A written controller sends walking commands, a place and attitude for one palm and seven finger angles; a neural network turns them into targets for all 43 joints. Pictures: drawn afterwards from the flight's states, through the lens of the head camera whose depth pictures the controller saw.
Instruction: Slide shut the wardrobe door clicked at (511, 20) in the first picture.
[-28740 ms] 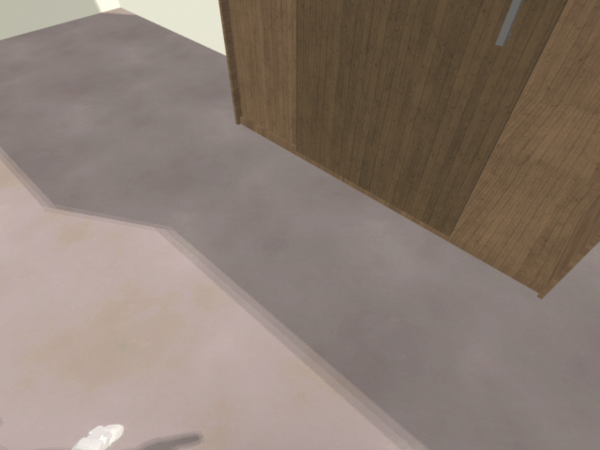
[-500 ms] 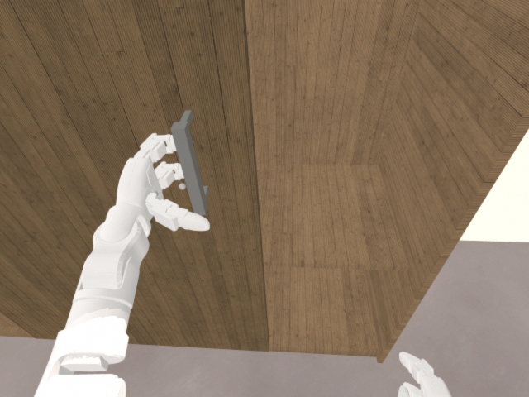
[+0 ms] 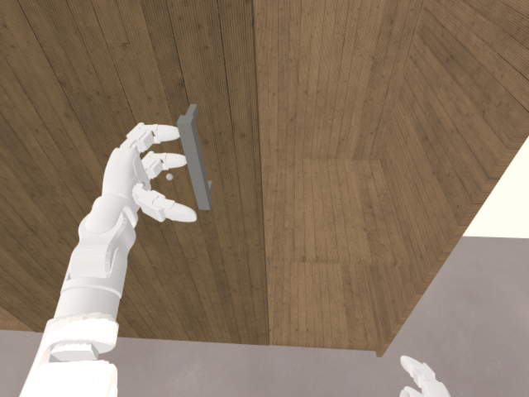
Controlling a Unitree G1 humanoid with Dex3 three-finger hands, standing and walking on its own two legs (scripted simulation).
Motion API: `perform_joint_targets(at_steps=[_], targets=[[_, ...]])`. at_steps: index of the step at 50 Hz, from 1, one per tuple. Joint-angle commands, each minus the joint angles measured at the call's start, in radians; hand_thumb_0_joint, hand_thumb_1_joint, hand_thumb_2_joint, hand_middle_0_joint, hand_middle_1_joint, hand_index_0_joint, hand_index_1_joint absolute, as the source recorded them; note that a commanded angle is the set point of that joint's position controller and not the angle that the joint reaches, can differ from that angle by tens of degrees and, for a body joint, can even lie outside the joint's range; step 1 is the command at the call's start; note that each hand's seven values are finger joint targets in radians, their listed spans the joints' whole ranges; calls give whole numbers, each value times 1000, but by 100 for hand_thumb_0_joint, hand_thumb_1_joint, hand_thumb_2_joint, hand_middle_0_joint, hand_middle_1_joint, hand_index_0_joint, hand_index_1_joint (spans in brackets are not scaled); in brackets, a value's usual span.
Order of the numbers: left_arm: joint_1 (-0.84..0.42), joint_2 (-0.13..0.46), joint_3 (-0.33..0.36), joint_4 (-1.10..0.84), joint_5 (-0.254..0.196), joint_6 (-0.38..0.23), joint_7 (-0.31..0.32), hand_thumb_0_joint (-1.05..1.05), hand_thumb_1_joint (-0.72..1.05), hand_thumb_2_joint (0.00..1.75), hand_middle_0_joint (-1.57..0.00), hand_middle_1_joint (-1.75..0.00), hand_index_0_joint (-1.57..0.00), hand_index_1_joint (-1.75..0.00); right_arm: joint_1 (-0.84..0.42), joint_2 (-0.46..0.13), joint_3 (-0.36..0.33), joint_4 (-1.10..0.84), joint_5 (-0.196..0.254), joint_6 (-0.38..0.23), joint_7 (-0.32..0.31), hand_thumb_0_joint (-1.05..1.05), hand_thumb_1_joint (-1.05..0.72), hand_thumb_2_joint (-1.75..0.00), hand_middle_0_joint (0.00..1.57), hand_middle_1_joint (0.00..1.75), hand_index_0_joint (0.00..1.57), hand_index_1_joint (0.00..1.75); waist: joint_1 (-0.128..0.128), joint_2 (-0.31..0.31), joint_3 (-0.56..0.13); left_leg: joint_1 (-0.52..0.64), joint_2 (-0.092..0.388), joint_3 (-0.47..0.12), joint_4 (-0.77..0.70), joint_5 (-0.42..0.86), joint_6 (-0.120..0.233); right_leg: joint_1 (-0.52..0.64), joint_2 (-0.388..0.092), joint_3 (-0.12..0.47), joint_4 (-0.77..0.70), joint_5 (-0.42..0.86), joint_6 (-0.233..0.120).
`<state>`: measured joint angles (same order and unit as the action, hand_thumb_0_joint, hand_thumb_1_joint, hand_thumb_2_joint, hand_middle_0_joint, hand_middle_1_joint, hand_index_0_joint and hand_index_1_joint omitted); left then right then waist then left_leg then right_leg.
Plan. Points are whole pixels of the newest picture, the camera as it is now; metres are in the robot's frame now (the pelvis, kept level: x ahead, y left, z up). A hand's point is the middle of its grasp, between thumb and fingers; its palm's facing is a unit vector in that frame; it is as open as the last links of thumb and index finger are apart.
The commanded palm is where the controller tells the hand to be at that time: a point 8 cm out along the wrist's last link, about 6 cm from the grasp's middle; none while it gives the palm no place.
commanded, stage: move the hooked fingers beside the handle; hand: left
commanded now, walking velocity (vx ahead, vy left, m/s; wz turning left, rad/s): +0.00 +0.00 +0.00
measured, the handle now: (199, 160) +0.44 +0.12 +0.16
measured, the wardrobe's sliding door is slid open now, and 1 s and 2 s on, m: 0.39 0.39 0.39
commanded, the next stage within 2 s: none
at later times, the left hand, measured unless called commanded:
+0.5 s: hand (154, 187) +0.37 +0.18 +0.16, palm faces -0.01 -1.00 -0.04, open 14.0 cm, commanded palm +0.35 +0.23 +0.16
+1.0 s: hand (150, 175) +0.38 +0.18 +0.18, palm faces +0.00 -1.00 -0.06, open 14.0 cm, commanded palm +0.35 +0.24 +0.16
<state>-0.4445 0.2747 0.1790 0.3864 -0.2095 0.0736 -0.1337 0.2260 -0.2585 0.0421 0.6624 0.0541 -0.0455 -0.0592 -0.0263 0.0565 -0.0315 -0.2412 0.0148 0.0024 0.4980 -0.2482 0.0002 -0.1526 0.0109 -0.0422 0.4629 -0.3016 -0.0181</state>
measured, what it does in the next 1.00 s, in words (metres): stands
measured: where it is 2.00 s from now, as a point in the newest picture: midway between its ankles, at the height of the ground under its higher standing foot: outside the picture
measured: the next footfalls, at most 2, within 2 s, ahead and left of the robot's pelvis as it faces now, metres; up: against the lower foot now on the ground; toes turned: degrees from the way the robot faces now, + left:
none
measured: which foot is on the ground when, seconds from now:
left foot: down 0.00-1.00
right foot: down 0.00-1.00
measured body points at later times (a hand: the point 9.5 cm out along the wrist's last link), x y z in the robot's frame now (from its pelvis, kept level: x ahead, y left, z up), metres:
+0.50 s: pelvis +0.00 +0.01 +0.00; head -0.01 -0.01 +0.45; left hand +0.37 +0.23 +0.16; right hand +0.15 -0.24 -0.10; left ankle +0.01 +0.12 -0.74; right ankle -0.03 -0.11 -0.74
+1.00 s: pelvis +0.01 +0.00 +0.00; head -0.01 -0.02 +0.45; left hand +0.37 +0.23 +0.18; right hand +0.14 -0.25 -0.10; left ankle +0.01 +0.12 -0.74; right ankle -0.03 -0.11 -0.74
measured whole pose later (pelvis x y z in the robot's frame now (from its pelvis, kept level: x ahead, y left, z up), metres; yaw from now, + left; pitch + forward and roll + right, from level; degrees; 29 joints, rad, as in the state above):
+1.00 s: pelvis +0.01 +0.00 +0.00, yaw +0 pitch +0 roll +0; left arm -0.38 0.32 0.24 0.35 -0.22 0.03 -0.19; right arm 0.26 -0.27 0.04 0.66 0.05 -0.06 -0.06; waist -0.03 0.06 -0.05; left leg -0.24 0.01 0.01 0.50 -0.26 0.00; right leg -0.15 0.01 -0.04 0.46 -0.31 -0.02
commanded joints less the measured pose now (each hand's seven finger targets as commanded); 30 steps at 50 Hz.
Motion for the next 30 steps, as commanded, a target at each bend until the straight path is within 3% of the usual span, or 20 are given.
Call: perform_joint_targets(at_steps=[1, 3, 6, 7, 8, 12, 15, 18, 19, 22, 24, 26, 30], targets=[[-388, 168, 51, -165, -12, -50, -5, 0, -50, 30, -30, -120, -30, -120, -89, -118, -48, -149, 3, -53, -11, 0, -90, -90, 20, 30, 20, 30, -5, -74, -208, 150, -26, -17, -30, 212, 40, -41, 8, 0, -64, 312, -1], [-346, 187, 67, -176, -8, -46, -4, 0, -50, 30, -30, -120, -30, -120, -88, -120, -49, -155, 3, -49, -8, 0, -90, -90, 20, 30, 20, 30, 10, -55, -213, 149, -26, -16, -29, 229, 39, -27, 8, -3, -61, 318, -5], [-393, 195, 69, -248, -8, -60, -1, 0, -50, 30, -30, -120, -30, -120, -92, -118, -50, -168, 1, -54, -7, 0, -90, -90, 20, 30, 20, 30, 4, -34, -251, 174, -25, -17, -27, 261, 39, -20, 7, 1, -54, 349, -4], [-414, 193, 71, -267, -9, -68, 0, 0, -50, 30, -30, -120, -30, -120, -89, -116, -52, -168, -1, -58, -7, 0, -90, -90, 20, 30, 20, 30, -2, -56, -259, 186, -25, -21, -24, 272, 42, -22, 10, 1, -54, 357, -2], [-390, 230, 101, -267, -10, -77, 5, 0, -50, 30, -30, -120, -30, -120, -85, -119, -52, -160, -3, -58, -7, 0, -90, -90, 20, 30, 20, 30, 7, -52, -258, 180, -22, -20, -25, 271, 41, -12, 9, 1, -57, 349, -3], [-365, 236, 115, -317, -12, -98, -1, 0, -50, 30, -30, -120, -30, -120, -87, -116, -54, -167, -5, -67, -5, 0, -90, -90, 20, 30, 20, 30, 10, -33, -291, 212, -20, -20, -24, 324, 40, 5, 10, 0, -45, 395, -4], [-330, 199, 79, -274, -14, -78, -16, 0, -50, 30, -30, -120, -30, -120, -88, -116, -51, -160, 0, -65, -5, 0, -90, -90, 20, 30, 20, 30, 1, -15, -228, 194, -20, -18, -29, 290, 39, -26, 11, -2, -57, 365, -5], [-297, 163, 46, -213, -20, -43, -34, 0, -50, 30, -30, -120, -30, -120, -88, -121, -51, -156, 6, -61, -7, 0, -90, -90, 20, 30, 20, 30, -5, -43, -180, 163, -21, -18, -30, 243, 38, -49, 12, -9, -66, 319, -5], [-303, 179, 63, -203, -28, -33, -37, 0, -50, 30, -30, -120, -30, -120, -91, -124, -52, -157, 10, -59, -10, 0, -90, -90, 20, 30, 20, 30, -8, -48, -168, 152, -21, -18, -33, 218, 39, -60, 11, -6, -72, 301, -3], [-363, 192, 68, -266, -26, -31, -41, 0, -50, 30, -30, -120, -30, -120, -96, -125, -53, -169, 6, -60, -14, 0, -90, -90, 20, 30, 20, 30, -10, -41, -218, 177, -25, -21, -26, 245, 41, -53, 9, -4, -63, 321, -3], [-369, 245, 111, -312, -26, -56, -32, 0, -50, 30, -30, -120, -30, -120, -93, -124, -54, -170, 2, -63, -13, 0, -90, -90, 20, 30, 20, 30, -2, -29, -260, 193, -23, -27, -24, 269, 41, -28, 7, -1, -57, 336, -5], [-394, 216, 80, -357, -21, -83, -29, 0, -50, 30, -30, -120, -30, -120, -99, -116, -51, -174, -1, -70, -11, 0, -90, -90, 20, 30, 20, 30, -7, -4, -285, 230, -22, -29, -20, 300, 38, -33, 9, -2, -50, 351, -5], [-374, 219, 85, -292, -21, -92, -23, 0, -50, 30, -30, -120, -30, -120, -91, -121, -49, -152, -1, -71, -12, 0, -90, -90, 20, 30, 20, 30, -12, -23, -244, 213, -18, -35, -25, 273, 35, -50, 12, -4, -55, 320, -6]])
